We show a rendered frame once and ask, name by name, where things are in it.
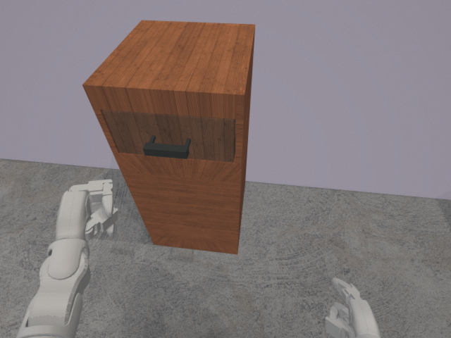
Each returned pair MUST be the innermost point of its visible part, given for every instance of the drawer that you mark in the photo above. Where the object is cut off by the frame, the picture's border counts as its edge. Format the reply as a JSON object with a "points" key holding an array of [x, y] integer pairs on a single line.
{"points": [[212, 139]]}

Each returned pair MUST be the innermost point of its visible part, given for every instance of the left robot hand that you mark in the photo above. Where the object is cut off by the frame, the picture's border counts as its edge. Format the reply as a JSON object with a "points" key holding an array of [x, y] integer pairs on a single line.
{"points": [[75, 211]]}

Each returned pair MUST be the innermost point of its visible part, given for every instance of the robot left forearm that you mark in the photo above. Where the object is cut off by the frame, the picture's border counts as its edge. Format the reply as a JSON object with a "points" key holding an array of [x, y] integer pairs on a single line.
{"points": [[55, 310]]}

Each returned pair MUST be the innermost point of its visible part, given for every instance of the cabinet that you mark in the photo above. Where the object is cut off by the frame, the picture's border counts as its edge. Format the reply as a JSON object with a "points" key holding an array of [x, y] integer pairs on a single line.
{"points": [[182, 68]]}

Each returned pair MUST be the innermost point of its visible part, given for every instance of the right robot hand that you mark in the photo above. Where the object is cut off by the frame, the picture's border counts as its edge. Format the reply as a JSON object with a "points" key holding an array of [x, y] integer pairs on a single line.
{"points": [[353, 321]]}

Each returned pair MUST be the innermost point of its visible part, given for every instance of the handle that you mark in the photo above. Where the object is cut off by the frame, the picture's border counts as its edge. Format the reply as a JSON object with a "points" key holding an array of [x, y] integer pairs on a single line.
{"points": [[166, 150]]}

